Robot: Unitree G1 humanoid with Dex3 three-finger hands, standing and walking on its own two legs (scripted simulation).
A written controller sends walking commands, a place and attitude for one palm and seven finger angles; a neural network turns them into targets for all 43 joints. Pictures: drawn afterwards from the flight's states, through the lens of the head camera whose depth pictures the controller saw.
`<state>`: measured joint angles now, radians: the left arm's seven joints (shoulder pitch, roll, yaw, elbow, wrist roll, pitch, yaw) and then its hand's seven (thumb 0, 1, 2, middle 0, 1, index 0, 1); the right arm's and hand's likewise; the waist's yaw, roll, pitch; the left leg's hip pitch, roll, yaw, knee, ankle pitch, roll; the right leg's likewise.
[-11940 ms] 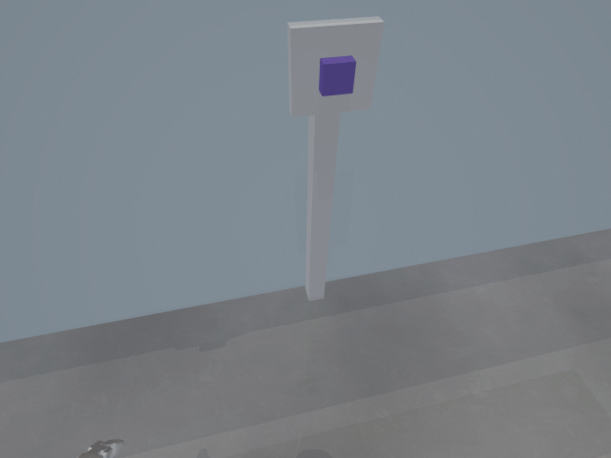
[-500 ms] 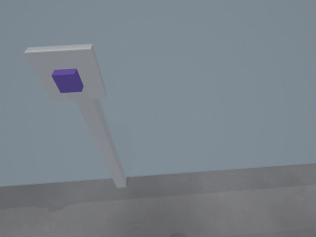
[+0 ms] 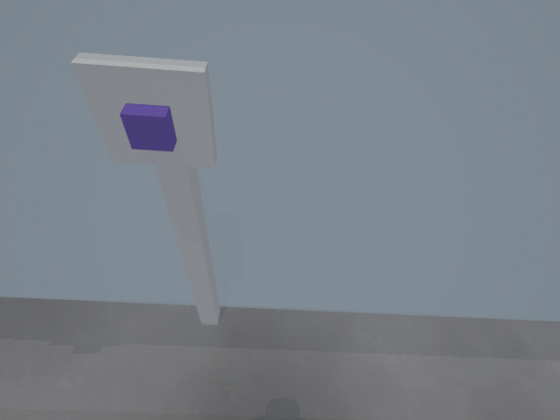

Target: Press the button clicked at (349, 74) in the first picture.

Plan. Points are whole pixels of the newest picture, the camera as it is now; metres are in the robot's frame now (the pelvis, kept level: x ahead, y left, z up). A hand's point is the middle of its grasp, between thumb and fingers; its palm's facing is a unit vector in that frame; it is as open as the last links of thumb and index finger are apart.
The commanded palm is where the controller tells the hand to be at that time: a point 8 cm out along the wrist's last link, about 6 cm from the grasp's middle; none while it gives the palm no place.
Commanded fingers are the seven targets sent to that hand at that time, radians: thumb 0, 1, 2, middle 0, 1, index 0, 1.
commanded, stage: come to a stop and stand still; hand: left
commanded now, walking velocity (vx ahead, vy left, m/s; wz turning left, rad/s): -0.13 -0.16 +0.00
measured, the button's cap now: (150, 126) +0.48 +0.25 +0.14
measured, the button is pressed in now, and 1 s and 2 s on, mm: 0 0 0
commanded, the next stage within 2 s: look again from close up in 0.82 s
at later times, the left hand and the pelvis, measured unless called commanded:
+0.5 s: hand out of the picture +0.07 +0.13 -0.16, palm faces +0.01 -0.97 -0.25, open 7.3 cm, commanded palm none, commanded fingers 0.00 0.90 0.90 -0.20 -0.30 -0.20 -0.30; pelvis +0.01 -0.05 +0.00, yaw +1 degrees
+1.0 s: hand out of the picture -0.03 +0.10 -0.16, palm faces +0.04 -0.98 -0.20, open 7.3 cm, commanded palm none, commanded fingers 0.00 0.90 0.90 -0.20 -0.30 -0.20 -0.30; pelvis -0.01 -0.07 +0.01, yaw +0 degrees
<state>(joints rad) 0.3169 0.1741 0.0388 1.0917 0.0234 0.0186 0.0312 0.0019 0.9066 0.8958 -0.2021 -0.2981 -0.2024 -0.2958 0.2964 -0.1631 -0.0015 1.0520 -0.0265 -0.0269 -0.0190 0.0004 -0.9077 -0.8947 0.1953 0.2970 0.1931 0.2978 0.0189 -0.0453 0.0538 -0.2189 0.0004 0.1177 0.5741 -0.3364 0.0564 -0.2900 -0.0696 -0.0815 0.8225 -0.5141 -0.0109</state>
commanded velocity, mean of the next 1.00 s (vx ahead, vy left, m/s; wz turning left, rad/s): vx -0.03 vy -0.03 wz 0.00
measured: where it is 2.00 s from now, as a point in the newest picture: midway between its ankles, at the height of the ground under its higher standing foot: outside the picture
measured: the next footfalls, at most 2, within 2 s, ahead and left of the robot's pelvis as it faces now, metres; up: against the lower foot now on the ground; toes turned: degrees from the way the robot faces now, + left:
right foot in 0.36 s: +0.06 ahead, -0.14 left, +0.00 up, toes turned -4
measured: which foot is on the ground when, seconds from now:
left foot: down 0.00-1.00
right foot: up 0.00-0.34, down 0.36-1.00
